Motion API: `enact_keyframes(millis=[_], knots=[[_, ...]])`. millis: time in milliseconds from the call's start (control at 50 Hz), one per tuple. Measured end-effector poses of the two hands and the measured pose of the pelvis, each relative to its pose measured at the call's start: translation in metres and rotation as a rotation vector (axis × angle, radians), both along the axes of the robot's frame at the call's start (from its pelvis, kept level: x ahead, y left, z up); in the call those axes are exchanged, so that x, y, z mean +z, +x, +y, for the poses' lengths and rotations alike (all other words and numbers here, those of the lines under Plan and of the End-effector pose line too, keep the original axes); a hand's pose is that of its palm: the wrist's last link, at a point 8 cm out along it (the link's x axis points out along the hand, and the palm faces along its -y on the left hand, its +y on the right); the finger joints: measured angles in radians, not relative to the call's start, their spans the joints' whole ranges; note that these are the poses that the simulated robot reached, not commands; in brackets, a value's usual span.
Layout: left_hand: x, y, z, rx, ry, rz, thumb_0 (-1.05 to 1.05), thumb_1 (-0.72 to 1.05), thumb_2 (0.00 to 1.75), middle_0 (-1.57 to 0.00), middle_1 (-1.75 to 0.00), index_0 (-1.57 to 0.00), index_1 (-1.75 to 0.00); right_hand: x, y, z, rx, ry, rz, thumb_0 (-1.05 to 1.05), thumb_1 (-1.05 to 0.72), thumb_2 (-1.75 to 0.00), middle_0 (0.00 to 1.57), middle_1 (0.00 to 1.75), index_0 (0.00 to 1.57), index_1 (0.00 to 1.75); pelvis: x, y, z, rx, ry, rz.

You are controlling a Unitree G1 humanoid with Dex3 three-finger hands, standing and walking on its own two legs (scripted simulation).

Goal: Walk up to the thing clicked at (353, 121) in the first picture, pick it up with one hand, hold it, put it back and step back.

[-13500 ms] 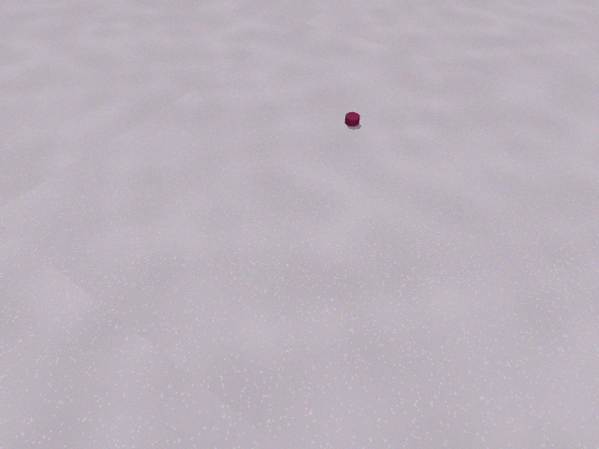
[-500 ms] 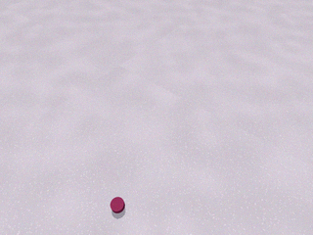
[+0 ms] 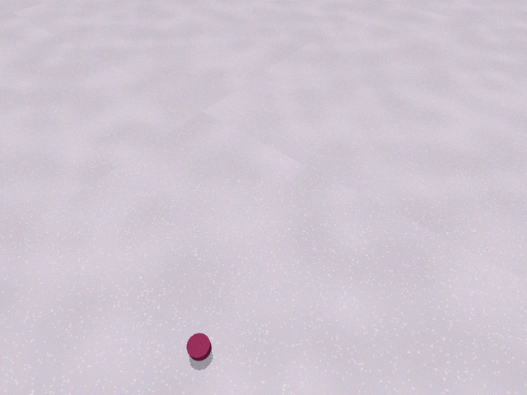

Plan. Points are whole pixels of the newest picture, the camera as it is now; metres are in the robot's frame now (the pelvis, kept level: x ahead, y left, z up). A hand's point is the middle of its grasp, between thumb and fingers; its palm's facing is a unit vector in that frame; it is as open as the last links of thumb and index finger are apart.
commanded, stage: stand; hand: left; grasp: from above
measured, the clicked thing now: (199, 346) +0.39 +0.24 -0.76
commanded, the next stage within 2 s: rise first in 0.26 s
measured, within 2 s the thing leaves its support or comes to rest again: neither
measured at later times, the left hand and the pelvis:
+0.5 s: hand out of the picture +0.11 +0.25 -0.16, palm faces +0.04 -0.95 -0.32, open 7.9 cm; pelvis -0.01 +0.00 -0.01, yaw +1 degrees
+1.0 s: hand out of the picture +0.11 +0.26 -0.23, palm faces -0.12 -0.90 -0.43, open 13.9 cm; pelvis -0.03 +0.00 -0.08, yaw +1 degrees
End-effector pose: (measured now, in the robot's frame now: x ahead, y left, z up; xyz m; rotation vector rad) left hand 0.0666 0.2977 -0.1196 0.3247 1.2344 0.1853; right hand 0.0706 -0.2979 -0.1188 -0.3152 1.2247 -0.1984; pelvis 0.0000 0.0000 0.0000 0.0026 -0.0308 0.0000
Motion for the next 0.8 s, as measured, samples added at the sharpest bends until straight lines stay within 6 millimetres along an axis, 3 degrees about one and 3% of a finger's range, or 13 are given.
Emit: enact_keyframes(millis=[380,460,600,680,800], knots=[[-0.001,-0.006,-0.001,0.006,0.000,0.010,0.00,0.90,0.90,-0.20,-0.30,-0.20,-0.31,0.000,-0.005,-0.003,-0.006,-0.004,0.013,0.00,-0.90,-0.90,0.20,0.29,0.20,0.30,0.000,-0.001,-0.001,0.003,-0.002,-0.003],[-0.003,0.017,-0.005,0.046,-0.011,-0.089,0.00,0.83,0.93,-0.20,-0.37,-0.19,-0.37,0.001,0.002,0.007,0.003,0.000,-0.078,0.01,-0.92,-0.90,0.20,0.29,0.20,0.30,-0.005,-0.009,-0.002,0.020,-0.003,0.040],[-0.015,0.063,-0.003,-0.022,-0.012,-0.138,0.00,0.48,0.94,-0.15,-0.69,-0.15,-0.69,-0.007,0.001,0.029,-0.004,0.040,-0.147,0.01,-0.91,-0.90,0.20,0.29,0.20,0.30,-0.019,-0.020,-0.005,0.015,-0.006,0.129],[-0.019,0.066,-0.003,-0.061,0.010,-0.109,0.00,0.21,0.96,-0.12,-0.85,-0.12,-0.85,-0.012,0.001,0.038,-0.014,0.066,-0.170,0.01,-0.90,-0.90,0.20,0.29,0.20,0.30,-0.024,-0.019,-0.002,0.012,-0.009,0.154],[-0.038,0.054,0.001,-0.076,0.046,-0.062,0.00,-0.20,0.99,-0.08,-0.99,-0.08,-1.00,-0.024,0.014,0.042,0.016,0.073,-0.227,0.01,-0.89,-0.90,0.20,0.30,0.20,0.30,-0.043,-0.020,0.000,0.015,-0.016,0.211]])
